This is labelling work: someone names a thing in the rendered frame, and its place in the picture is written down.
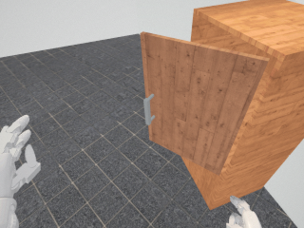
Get robot left hand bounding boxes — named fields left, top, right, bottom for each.
left=0, top=115, right=41, bottom=198

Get left robot forearm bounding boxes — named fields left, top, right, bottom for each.
left=0, top=197, right=19, bottom=228

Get robot right hand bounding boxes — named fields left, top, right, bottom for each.
left=226, top=196, right=262, bottom=228

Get handle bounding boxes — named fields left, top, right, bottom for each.
left=143, top=93, right=156, bottom=125

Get cupboard door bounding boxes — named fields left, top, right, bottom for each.
left=140, top=31, right=270, bottom=176

